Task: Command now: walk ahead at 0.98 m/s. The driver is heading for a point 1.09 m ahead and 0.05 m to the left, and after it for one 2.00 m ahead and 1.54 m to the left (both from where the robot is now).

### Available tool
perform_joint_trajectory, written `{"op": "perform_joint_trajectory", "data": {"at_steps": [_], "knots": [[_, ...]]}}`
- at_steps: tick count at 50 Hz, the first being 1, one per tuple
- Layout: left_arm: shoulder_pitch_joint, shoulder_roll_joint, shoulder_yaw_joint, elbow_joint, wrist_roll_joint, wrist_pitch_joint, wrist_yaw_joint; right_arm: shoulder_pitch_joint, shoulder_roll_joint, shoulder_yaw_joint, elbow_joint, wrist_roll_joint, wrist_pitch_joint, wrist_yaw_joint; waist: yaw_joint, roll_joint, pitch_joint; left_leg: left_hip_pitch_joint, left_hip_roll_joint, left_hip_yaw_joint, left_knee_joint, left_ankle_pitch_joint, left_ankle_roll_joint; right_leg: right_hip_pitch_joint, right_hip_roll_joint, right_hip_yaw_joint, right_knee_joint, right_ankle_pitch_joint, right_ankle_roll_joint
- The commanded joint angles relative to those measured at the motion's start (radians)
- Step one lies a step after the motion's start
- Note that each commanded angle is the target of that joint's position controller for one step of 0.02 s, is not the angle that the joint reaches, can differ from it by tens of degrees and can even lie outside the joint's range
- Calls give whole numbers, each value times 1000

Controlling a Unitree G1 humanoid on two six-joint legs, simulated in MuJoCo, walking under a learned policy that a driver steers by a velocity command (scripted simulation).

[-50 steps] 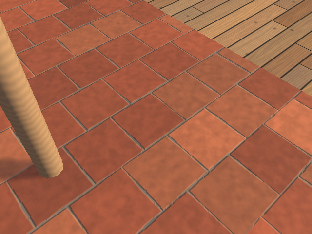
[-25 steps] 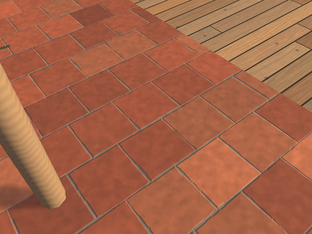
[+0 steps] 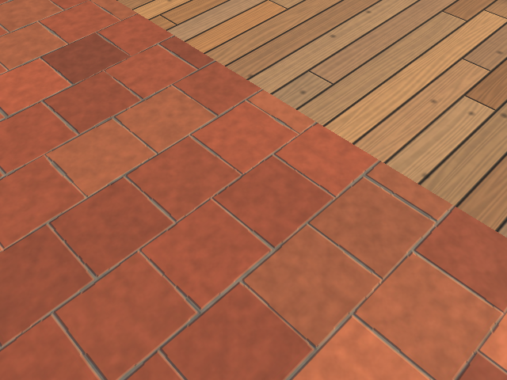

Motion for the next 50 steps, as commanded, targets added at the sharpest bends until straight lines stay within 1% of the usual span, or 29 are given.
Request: {"op": "perform_joint_trajectory", "data": {"at_steps": [1,3,5,8,9,10,11,12,14,16,19,21,22,25,27,28,29,30,32,33,34,35,36,37,40,41,44,47,50], "knots": [[-126,-6,-23,-85,-16,0,-18,-50,-78,3,-82,21,-37,-1,34,21,159,-287,216,-108,-239,432,65,196,59,-96,-246,190,-3],[-214,12,-31,-126,-25,-9,-10,19,-124,1,-46,27,-39,-8,8,30,219,-177,262,-101,-287,636,52,204,79,-126,-355,212,-24],[-222,43,-24,-136,-20,-13,3,42,-153,4,-33,17,-33,-16,12,60,160,29,267,-69,-208,976,36,226,151,-161,-432,157,-48],[70,134,15,-67,-15,-14,31,-20,-248,-16,-33,-18,2,-43,176,170,-75,139,313,-45,235,1367,17,523,253,-127,-425,-83,-80],[282,176,38,7,-16,-10,48,-84,-246,-21,-52,-23,18,-47,281,154,-174,85,295,-24,512,1244,12,720,223,-106,-502,-71,-99],[469,240,64,46,4,-4,67,-98,-188,-13,-73,-25,19,-43,329,93,-288,-145,233,-32,878,870,27,987,51,66,-446,-299,-135],[421,301,80,39,33,-5,61,36,-2,22,-116,26,-1,-13,142,-242,-382,-596,32,-117,1269,-180,-13,1266,-248,669,-557,-426,-258],[366,246,83,38,10,-1,45,-5,-104,6,-122,43,-13,-20,166,-128,-387,-752,62,-220,1340,-134,27,1258,-234,822,-704,-558,-299],[252,102,54,67,-4,-18,40,-163,-119,5,-164,24,-19,-27,110,47,-90,-748,169,-201,1213,14,39,907,-156,533,-773,-411,-222],[235,47,31,101,-3,-34,48,-174,-66,16,-180,-21,11,-5,23,70,7,-661,217,-211,1124,28,16,664,-70,377,-814,-342,-160],[276,92,36,134,-38,-58,42,-302,-30,32,-240,-47,44,27,0,32,100,-714,265,-175,952,56,-27,544,-21,229,-917,-273,-139],[314,108,37,138,-37,-66,31,-447,-60,37,-297,-44,43,32,30,12,154,-728,264,-107,750,195,-44,517,24,138,-961,-80,-132],[322,95,33,138,-41,-67,25,-487,-70,37,-301,-35,43,36,44,26,147,-701,236,-63,662,280,-44,528,82,72,-964,14,-103],[394,124,26,146,-62,-92,25,-604,-48,56,-344,4,18,39,80,-5,159,-517,189,17,405,468,-17,537,49,33,-1024,322,-78],[403,164,27,147,-53,-90,32,-611,-80,50,-344,6,19,31,75,-16,125,-522,151,25,338,479,4,714,30,1,-1000,536,-65],[412,196,32,155,-45,-81,44,-601,-99,47,-348,-17,19,32,61,-52,115,-522,133,33,303,435,22,805,1,-9,-932,717,-54],[420,196,33,164,-35,-68,56,-564,-129,35,-335,-18,26,25,45,-74,58,-490,88,57,319,353,36,896,-13,-31,-823,920,-43],[421,209,34,170,-23,-53,68,-477,-149,24,-316,-20,28,15,-3,-106,-9,-395,61,42,319,282,51,926,-27,-31,-682,1008,-39],[346,237,44,161,-7,-27,84,-90,-226,-20,-201,-24,35,-12,-194,-109,-184,-5,71,-4,286,180,88,798,-15,-45,-192,889,-39],[345,161,28,136,2,-28,79,46,-300,-44,-170,-42,39,-30,-218,6,-271,190,282,-252,332,-102,116,581,72,-37,196,341,-44],[510,25,-1,98,-63,-42,56,-22,-341,-54,-175,-60,37,-19,-33,329,-386,440,530,-845,145,-313,248,175,233,67,552,-459,-12],[382,132,14,76,-55,-48,68,-115,-257,-52,-186,-30,41,-6,-63,145,-283,357,473,-852,24,-382,203,46,158,112,540,-362,-48],[262,149,20,45,-53,-52,65,-171,-205,-39,-177,-22,30,-5,-50,63,-129,199,436,-681,7,-244,179,20,119,98,471,-270,-45],[232,123,14,36,-41,-51,60,-192,-162,-31,-160,-28,22,-1,-13,-18,-60,66,396,-571,-12,-122,158,53,90,100,406,-247,-44],[215,58,1,31,3,-2,29,-155,-59,-4,-104,-12,-6,-10,64,29,21,-167,262,-326,-61,8,74,184,31,106,266,-224,-16],[209,40,-7,9,6,6,16,-143,-97,-12,-96,0,-12,-14,82,92,23,-183,284,-343,-106,-39,99,155,22,84,225,-224,2],[-27,54,-20,-79,4,7,3,-106,-100,-4,-87,7,-28,-9,50,35,141,-246,240,-236,-184,162,101,54,2,5,11,-81,43],[-156,33,-45,-139,-5,-12,-8,-68,-147,-9,-89,23,-39,-9,26,33,152,-324,218,-200,-216,427,87,256,46,-55,-310,128,49],[-206,92,-33,-169,-17,-16,10,-50,-203,-15,-80,32,-33,-17,20,34,148,-136,251,-224,-215,667,91,294,96,-53,-439,176,37]]}}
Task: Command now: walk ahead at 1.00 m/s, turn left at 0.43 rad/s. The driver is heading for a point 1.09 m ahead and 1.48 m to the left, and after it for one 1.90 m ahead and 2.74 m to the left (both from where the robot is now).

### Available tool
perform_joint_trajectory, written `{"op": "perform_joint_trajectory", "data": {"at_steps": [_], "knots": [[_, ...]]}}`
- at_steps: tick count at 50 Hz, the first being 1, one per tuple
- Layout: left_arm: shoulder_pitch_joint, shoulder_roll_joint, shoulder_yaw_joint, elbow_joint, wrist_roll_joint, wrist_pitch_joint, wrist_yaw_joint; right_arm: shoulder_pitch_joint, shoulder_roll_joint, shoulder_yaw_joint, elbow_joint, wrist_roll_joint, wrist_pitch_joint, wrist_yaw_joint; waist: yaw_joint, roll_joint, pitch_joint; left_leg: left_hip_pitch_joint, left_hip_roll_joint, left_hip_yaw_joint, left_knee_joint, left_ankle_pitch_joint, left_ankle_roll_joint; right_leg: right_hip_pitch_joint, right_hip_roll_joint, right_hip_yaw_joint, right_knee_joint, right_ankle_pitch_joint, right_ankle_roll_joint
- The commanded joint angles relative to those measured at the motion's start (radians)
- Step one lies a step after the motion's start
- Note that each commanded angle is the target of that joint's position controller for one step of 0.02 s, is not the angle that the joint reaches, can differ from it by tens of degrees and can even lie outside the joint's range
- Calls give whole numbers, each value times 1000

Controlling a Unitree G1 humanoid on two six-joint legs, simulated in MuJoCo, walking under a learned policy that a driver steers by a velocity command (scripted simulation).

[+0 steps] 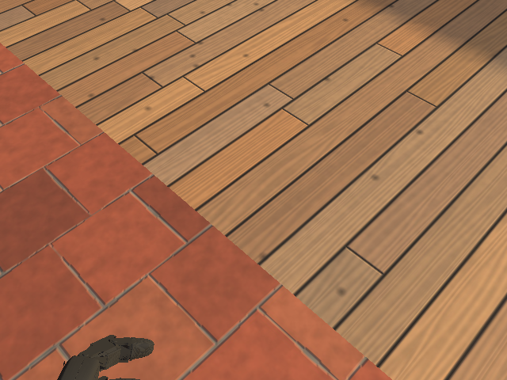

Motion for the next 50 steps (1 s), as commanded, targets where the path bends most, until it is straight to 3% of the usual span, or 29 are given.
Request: {"op": "perform_joint_trajectory", "data": {"at_steps": [1,3,4,5,6,7,8,9,10,12,14,18,20,22,25,27,28,29,30,31,33,35,36,40,44,46,48,49,50], "knots": [[-54,99,18,-84,-4,-17,16,-85,-214,-35,-76,3,-14,-9,90,53,95,-186,247,-136,-34,858,110,257,87,-38,-122,41,-13],[121,162,43,-46,-1,-19,39,-77,-262,-47,-71,-20,2,-11,171,119,-71,-79,254,-135,235,1109,84,454,142,-23,-125,-109,-44],[317,191,60,12,-2,-22,53,-105,-272,-52,-75,-26,15,-14,268,116,-171,-150,228,-126,481,1025,74,667,134,-14,-144,-155,-51],[493,254,84,48,15,-22,73,-122,-218,-43,-98,-32,17,-12,331,81,-278,-341,186,-124,766,769,73,909,-10,110,-100,-325,-61],[527,337,109,46,66,-23,76,18,-20,-5,-139,10,17,-4,215,-211,-438,-691,63,-73,1173,-19,48,1189,-341,583,-171,-643,-139],[482,279,108,32,38,-14,60,-29,-114,-20,-163,30,19,-10,219,-220,-483,-813,55,-119,1307,-111,70,1163,-360,851,-357,-788,-153],[375,200,95,30,31,-17,57,-148,-148,-30,-178,17,28,-15,193,-124,-266,-890,125,-111,1295,3,73,998,-303,659,-385,-776,-120],[331,141,85,35,26,-23,53,-203,-140,-29,-184,4,35,-8,181,-30,-155,-883,159,-102,1248,57,67,856,-270,509,-398,-611,-105],[326,117,80,54,26,-26,54,-232,-117,-29,-188,-8,47,3,160,4,-86,-854,186,-102,1219,69,63,749,-224,381,-424,-469,-77],[353,68,67,100,7,-40,52,-223,-66,-24,-210,-32,84,22,102,-48,-42,-816,223,-94,1200,69,47,633,-196,224,-452,-361,-55],[365,61,67,128,-18,-54,46,-295,-44,-19,-258,-38,110,37,82,-56,7,-878,251,-75,1176,99,36,600,-182,97,-490,-277,-30],[363,71,67,142,-9,-73,41,-459,-54,-6,-341,-33,118,62,72,-36,83,-894,230,11,988,323,40,543,-93,-157,-538,-23,6],[368,114,74,145,-8,-76,49,-532,-78,-2,-374,-32,117,74,67,-17,122,-847,219,60,806,386,60,556,-96,-224,-573,73,13],[407,148,75,148,-10,-72,60,-569,-82,0,-378,-29,114,82,79,-3,118,-779,159,142,692,411,91,639,-87,-290,-545,360,38],[445,234,94,139,-11,-34,86,-493,-135,-13,-362,-32,106,70,11,-69,43,-643,59,209,616,295,137,800,-135,-301,-313,911,45],[371,281,112,102,3,8,93,-158,-213,-55,-275,-27,102,47,-152,-92,-126,-295,5,162,611,169,182,737,-173,-260,121,976,8],[351,279,116,88,9,19,84,-6,-257,-87,-216,-25,103,25,-197,-38,-191,-60,-4,77,543,81,204,578,-128,-244,454,676,11],[331,136,84,45,15,12,63,-113,-320,-107,-216,-10,113,6,-74,226,-73,-15,154,-203,480,114,244,255,70,-220,823,-407,41],[355,127,75,-82,-13,-11,60,-150,-414,-124,-259,-43,128,12,11,286,-244,267,314,-735,299,33,448,-106,165,-14,1049,-595,84],[268,154,64,-102,-3,-42,61,-134,-381,-125,-278,-45,129,1,-21,90,-228,234,362,-843,142,-83,414,-192,100,100,994,-522,69],[228,148,56,-93,8,-52,63,-178,-286,-103,-249,-33,108,-11,68,-87,-36,-68,303,-697,99,15,333,-110,26,111,792,-456,67],[254,136,49,-83,41,-8,61,-234,-234,-80,-264,-20,76,-18,138,-101,2,-291,225,-553,93,152,307,25,-13,114,682,-468,98],[250,127,46,-90,46,11,56,-236,-222,-73,-267,-14,64,-16,151,-92,13,-364,197,-511,80,159,303,55,-28,106,616,-484,115],[16,85,22,-194,23,26,37,-195,-238,-79,-273,-14,44,-4,87,-32,86,-517,95,-401,30,273,252,128,-12,40,247,-215,133],[-75,99,18,-236,0,19,34,-121,-263,-94,-260,-3,47,8,8,56,32,-363,106,-414,89,526,185,207,63,25,1,2,94],[-66,122,24,-246,-3,13,39,-137,-272,-98,-264,-4,51,-2,21,67,17,-300,120,-432,146,595,151,287,87,44,-108,-16,78],[101,197,55,-203,-7,7,58,-173,-318,-107,-274,-12,50,-4,105,74,-99,-249,113,-436,360,843,101,513,140,50,-126,-145,59],[291,237,77,-163,-12,3,74,-226,-350,-113,-284,-17,46,2,227,72,-192,-307,88,-416,581,850,80,719,125,46,-128,-212,49],[516,298,104,-121,5,0,96,-270,-279,-93,-307,-22,34,6,327,33,-310,-462,45,-370,879,661,67,975,-4,155,-89,-431,25]]}}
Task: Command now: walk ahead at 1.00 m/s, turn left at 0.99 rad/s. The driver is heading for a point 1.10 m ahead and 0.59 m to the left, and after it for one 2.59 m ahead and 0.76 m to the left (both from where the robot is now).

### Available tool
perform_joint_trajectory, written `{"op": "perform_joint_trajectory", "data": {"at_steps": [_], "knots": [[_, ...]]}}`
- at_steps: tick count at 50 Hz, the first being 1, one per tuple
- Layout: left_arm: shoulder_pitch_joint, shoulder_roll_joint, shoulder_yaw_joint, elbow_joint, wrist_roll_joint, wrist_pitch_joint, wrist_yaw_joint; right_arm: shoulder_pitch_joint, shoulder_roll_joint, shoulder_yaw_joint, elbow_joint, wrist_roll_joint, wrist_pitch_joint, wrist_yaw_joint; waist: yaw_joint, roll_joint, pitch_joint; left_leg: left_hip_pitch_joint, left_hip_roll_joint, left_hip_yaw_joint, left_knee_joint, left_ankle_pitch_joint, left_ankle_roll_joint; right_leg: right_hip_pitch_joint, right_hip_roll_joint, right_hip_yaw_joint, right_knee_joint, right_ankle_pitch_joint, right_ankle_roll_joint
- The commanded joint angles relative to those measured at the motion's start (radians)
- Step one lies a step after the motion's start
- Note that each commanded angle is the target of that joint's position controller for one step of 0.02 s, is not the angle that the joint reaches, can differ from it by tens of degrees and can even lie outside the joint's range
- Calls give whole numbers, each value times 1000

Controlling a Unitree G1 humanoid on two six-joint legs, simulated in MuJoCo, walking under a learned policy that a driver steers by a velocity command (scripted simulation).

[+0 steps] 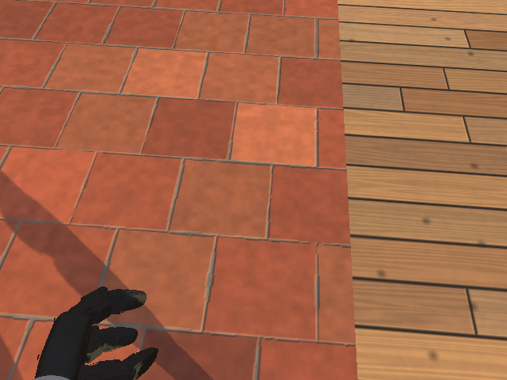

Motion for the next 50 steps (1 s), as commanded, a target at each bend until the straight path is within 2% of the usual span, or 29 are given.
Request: {"op": "perform_joint_trajectory", "data": {"at_steps": [1,2,3,4,5,8,13,17,19,21,22,23,24,25,26,28,29,30,34,37,40,42,43,44,45,46,47,48,50], "knots": [[585,327,127,77,53,-10,47,-141,38,21,-156,17,-33,-2,300,-263,-395,-698,5,78,799,-8,-29,1015,-375,491,-75,-613,-91],[454,324,136,61,41,-5,30,-72,-6,36,-188,29,-23,-8,198,-397,-427,-833,56,139,919,29,-22,956,-450,887,-250,-764,-151],[332,198,115,36,31,2,24,-154,-68,28,-155,-1,-3,-10,197,-201,-252,-865,135,176,919,148,-27,790,-385,722,-264,-824,-150],[303,140,101,51,24,6,20,-198,-79,25,-154,-18,8,3,189,-77,-147,-849,175,207,870,209,-39,658,-339,526,-249,-648,-142],[317,123,96,77,28,6,18,-234,-69,25,-157,-27,19,19,183,-24,-100,-829,204,217,842,217,-47,577,-301,393,-256,-486,-126],[396,85,84,173,1,-22,2,-310,7,50,-222,-35,56,53,148,-71,-6,-864,272,225,814,231,-57,464,-266,149,-306,-238,-99],[366,110,86,208,-1,-56,-10,-454,-1,65,-309,-25,70,73,104,-63,69,-876,281,284,629,459,-59,392,-215,-176,-389,66,-66],[462,157,94,253,0,-51,2,-589,10,78,-333,-30,64,97,144,-15,134,-767,216,461,327,509,3,485,-169,-348,-402,420,-28],[493,207,103,252,-2,-37,15,-557,-5,72,-314,-28,60,88,114,-58,72,-658,139,525,270,456,35,589,-187,-372,-276,905,-16],[467,272,120,238,3,-3,28,-359,-56,47,-260,-23,56,67,-5,-111,-49,-451,78,516,255,332,70,631,-236,-360,16,1185,-25],[421,288,126,214,5,14,28,-158,-98,21,-201,-20,53,52,-92,-120,-138,-234,54,480,228,279,98,556,-255,-334,261,1177,-47],[394,270,126,196,9,23,21,9,-142,-13,-133,-19,50,27,-146,-56,-203,43,58,392,138,247,126,356,-213,-326,596,832,-41],[383,135,97,154,22,22,2,-81,-220,-41,-134,9,62,6,-23,206,-132,145,231,97,101,279,158,29,-13,-311,969,-304,-11],[392,146,91,27,-2,0,0,-115,-303,-51,-194,-28,80,10,36,226,-308,379,399,-438,-97,170,351,-295,73,-112,1188,-443,24],[292,172,85,8,2,-29,-1,-63,-264,-54,-192,-26,80,-2,-5,43,-279,326,427,-504,-224,116,321,-352,9,7,1121,-355,15],[257,148,69,18,9,-37,4,-100,-182,-33,-141,-16,49,-17,94,-82,-43,0,359,-355,-269,268,258,-273,-64,10,904,-318,18],[277,140,66,38,33,-18,7,-150,-158,-22,-146,-15,34,-23,141,-116,-18,-113,293,-240,-269,332,220,-193,-85,11,846,-337,24],[322,138,63,40,43,7,4,-165,-138,-9,-151,-11,19,-24,179,-69,-11,-211,285,-216,-277,391,234,-137,-94,10,792,-355,41],[105,91,42,-42,31,34,-12,-147,-121,-2,-135,-8,-14,-12,147,-45,85,-457,180,-110,-354,413,197,-49,-100,-44,457,-194,76],[23,70,29,-63,6,28,-23,-111,-137,-13,-113,3,-18,2,94,13,53,-447,145,-72,-333,603,127,97,-40,-65,221,109,47],[2,103,37,-73,-3,23,-16,-78,-154,-21,-94,9,-14,-2,73,41,19,-310,178,-109,-260,758,81,185,6,-56,77,123,19],[143,166,64,-28,0,16,0,-71,-186,-25,-78,1,-13,-9,132,43,-85,-187,188,-92,-64,1055,36,336,59,-74,47,13,-9],[312,199,85,12,-1,10,13,-102,-213,-28,-75,-6,-15,-6,240,39,-168,-203,180,-61,145,1110,13,506,58,-90,35,-45,-26],[522,242,108,62,9,5,33,-144,-166,-15,-84,-16,-27,-4,346,27,-257,-345,145,-19,423,984,-5,740,-25,-26,73,-172,-52],[643,322,130,90,44,-1,42,-121,-8,25,-123,1,-39,-7,335,-230,-363,-615,28,73,794,296,-31,960,-285,383,-22,-545,-126],[525,335,138,93,34,1,20,-23,1,47,-143,14,-39,-5,212,-419,-400,-782,12,120,906,63,-37,945,-399,868,-238,-640,-203],[393,214,123,67,21,5,8,-96,-55,44,-111,-14,-22,-12,198,-212,-223,-835,112,148,913,163,-30,795,-357,761,-245,-722,-210],[363,152,110,81,13,5,0,-179,-67,44,-115,-33,-15,0,201,-54,-121,-817,145,168,865,225,-39,656,-311,594,-240,-604,-209],[398,116,96,145,22,-5,-2,-275,-32,53,-157,-47,-4,24,179,-7,-29,-806,176,163,788,211,-45,506,-239,395,-260,-396,-190]]}}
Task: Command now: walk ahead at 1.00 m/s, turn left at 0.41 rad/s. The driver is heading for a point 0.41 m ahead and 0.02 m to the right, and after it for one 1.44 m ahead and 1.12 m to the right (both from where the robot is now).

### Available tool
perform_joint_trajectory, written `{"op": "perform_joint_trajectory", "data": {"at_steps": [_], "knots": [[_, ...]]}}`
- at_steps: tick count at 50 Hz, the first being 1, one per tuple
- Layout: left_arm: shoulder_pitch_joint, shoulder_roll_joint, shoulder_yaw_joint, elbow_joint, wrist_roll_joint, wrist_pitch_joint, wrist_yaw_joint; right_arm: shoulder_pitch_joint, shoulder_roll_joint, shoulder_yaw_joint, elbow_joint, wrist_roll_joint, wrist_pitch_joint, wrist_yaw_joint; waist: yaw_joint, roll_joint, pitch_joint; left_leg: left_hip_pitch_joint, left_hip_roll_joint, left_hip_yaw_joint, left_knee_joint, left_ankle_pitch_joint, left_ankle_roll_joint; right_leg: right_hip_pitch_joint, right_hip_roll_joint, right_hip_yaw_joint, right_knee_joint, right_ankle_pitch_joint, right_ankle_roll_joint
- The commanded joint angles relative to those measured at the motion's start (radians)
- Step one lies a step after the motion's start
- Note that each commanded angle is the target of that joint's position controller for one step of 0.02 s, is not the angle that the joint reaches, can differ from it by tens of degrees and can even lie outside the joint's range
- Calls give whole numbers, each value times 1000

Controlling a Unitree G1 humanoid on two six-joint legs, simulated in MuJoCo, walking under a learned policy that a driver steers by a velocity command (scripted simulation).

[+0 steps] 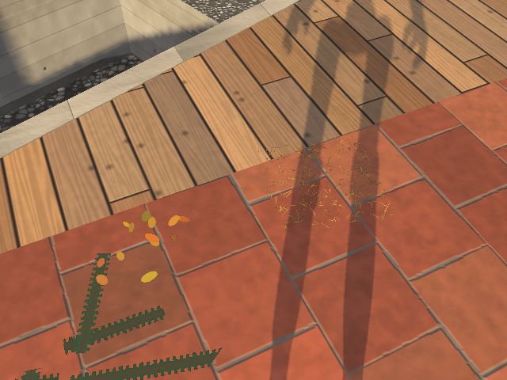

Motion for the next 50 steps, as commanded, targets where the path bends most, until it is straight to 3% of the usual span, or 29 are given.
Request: {"op": "perform_joint_trajectory", "data": {"at_steps": [1,5,8,10,12,13,14,15,16,17,18,19,20,22,26,29,32,34,37,38,39,40,41,42,43,44,46,48,50], "knots": [[166,66,21,45,-2,-26,-8,-94,1,21,-126,-19,-3,28,42,-79,-10,-394,111,-62,1,8,-14,287,-270,440,-352,-170,-173],[195,91,21,99,-28,-54,-18,-236,10,43,-206,-22,5,45,13,-97,69,-480,122,-44,-195,100,-34,232,-251,243,-465,51,-171],[198,113,22,114,-41,-63,-24,-358,17,63,-251,-13,-2,72,18,-77,97,-281,125,106,-498,297,-32,125,-192,48,-578,247,-141],[234,144,25,138,-49,-66,-29,-386,28,70,-250,-10,-3,77,20,-72,107,-156,119,161,-586,365,-5,143,-209,3,-620,413,-138],[273,176,26,165,-49,-60,-25,-351,22,67,-226,-25,-11,60,5,-95,66,-93,53,214,-653,324,15,297,-201,-41,-468,916,-122],[283,198,28,175,-49,-53,-15,-265,2,59,-196,-37,-18,48,-36,-124,-1,8,14,220,-679,283,25,342,-201,-54,-312,1096,-101],[272,207,27,181,-50,-42,-4,-80,-20,46,-130,-41,-24,36,-120,-140,-101,199,-3,203,-735,325,38,336,-191,-67,-85,1151,-75],[268,193,21,176,-60,-36,3,66,-64,28,-74,-51,-28,19,-181,-147,-173,390,61,149,-778,421,48,240,-151,-74,173,1005,-51],[322,74,-1,146,-55,-29,-1,130,-143,11,-57,-66,-31,1,-132,43,-298,639,356,-106,-680,808,76,20,-37,-67,566,89,-37],[437,22,-27,151,-70,-53,0,101,-184,-5,-106,12,-30,-5,-82,231,-586,926,566,-564,-689,1052,218,-243,67,206,878,-375,-16],[366,142,7,158,-89,-59,3,75,-144,-12,-104,28,-17,-3,-121,73,-587,816,540,-439,-719,1125,246,-236,14,270,899,-353,-4],[280,134,10,119,-114,-56,8,6,-109,-7,-100,29,-23,3,-80,31,-416,664,507,-313,-774,1013,252,-303,-34,203,835,-295,13],[203,117,11,112,-105,-46,21,-63,-62,1,-91,35,-36,4,-40,-68,-264,476,447,-224,-839,919,200,-309,-86,153,765,-230,36],[208,95,25,119,-96,-4,27,-148,10,15,-87,23,-46,4,38,-32,-145,234,390,-84,-937,868,151,-216,-126,129,714,-165,54],[160,24,27,54,-80,37,27,-229,0,2,-72,10,-46,-24,94,42,-52,33,343,134,-1038,857,106,-201,-128,74,573,-4,63],[89,18,25,19,-71,30,8,-258,-12,-1,-73,14,-24,-58,74,37,-61,48,271,274,-1024,768,62,-147,-96,6,313,251,44],[5,20,25,-25,-63,32,-29,-222,-49,-11,-55,30,4,-76,32,24,-72,187,305,294,-972,755,41,-162,-76,-28,141,343,14],[-11,53,36,-54,-60,39,-56,-218,-75,-22,-55,40,28,-80,29,30,-74,273,341,298,-896,815,27,-177,-62,-54,98,270,-20],[91,118,65,-59,-64,41,-69,-238,-93,-37,-79,56,59,-91,85,45,-108,295,345,314,-648,1003,-14,-62,17,-107,48,117,-90],[212,147,83,-33,-63,34,-58,-252,-81,-35,-88,59,67,-88,150,0,-152,222,305,324,-446,924,-48,104,45,-84,-62,206,-135],[226,229,106,-41,-62,30,-32,-212,-35,-22,-100,36,62,-75,130,-184,-151,10,195,316,-203,342,-115,274,-71,134,-93,705,-197],[159,304,114,-96,-26,30,-20,-121,24,-6,-136,-2,55,-54,19,-385,-267,-360,-50,197,179,-354,-198,540,-290,635,-115,847,-456],[100,272,107,-148,-21,30,-26,-126,-55,-14,-133,12,33,-29,68,-238,-431,-389,-14,-66,241,-310,-174,571,-343,778,-218,565,-477],[39,227,96,-172,-37,30,-23,-209,-82,-22,-153,39,24,-19,62,-143,-329,-402,20,-76,206,-239,-156,475,-312,685,-244,428,-424],[-5,182,87,-175,-64,38,-13,-243,-65,-23,-153,27,25,-23,25,-8,-209,-411,56,-68,111,-179,-156,338,-251,590,-257,337,-356],[-35,156,78,-188,-79,47,0,-254,-61,-23,-152,15,34,-31,7,11,-171,-382,82,-63,13,-146,-157,241,-223,531,-254,308,-323],[-58,151,81,-206,-68,67,16,-254,-24,-19,-146,21,47,-29,-15,-19,-136,-263,72,-35,-212,-116,-169,115,-130,450,-258,281,-268],[-32,177,95,-207,-59,82,32,-259,15,-10,-133,31,46,-32,-1,-56,-162,-208,37,-18,-364,-95,-195,111,-108,443,-238,359,-257],[-25,195,105,-208,-65,94,44,-247,18,-9,-122,39,47,-35,8,-98,-202,-159,25,-30,-454,-21,-205,114,-100,458,-224,316,-233]]}}
Keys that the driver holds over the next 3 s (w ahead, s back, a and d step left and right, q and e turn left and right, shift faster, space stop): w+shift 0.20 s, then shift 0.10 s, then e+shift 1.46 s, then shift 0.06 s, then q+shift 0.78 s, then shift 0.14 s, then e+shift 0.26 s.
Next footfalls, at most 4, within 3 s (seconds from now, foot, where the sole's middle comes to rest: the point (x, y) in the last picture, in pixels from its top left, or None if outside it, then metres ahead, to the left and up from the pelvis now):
0.32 left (218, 376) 0.49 0.11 -0.76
0.76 right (286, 297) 0.70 -0.07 -0.76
1.16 left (221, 262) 0.82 0.11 -0.76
1.62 right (275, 339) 0.58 -0.04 -0.76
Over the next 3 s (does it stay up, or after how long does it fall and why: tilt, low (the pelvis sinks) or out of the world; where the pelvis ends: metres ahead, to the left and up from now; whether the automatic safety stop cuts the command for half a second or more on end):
stays up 0.68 0.03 0.01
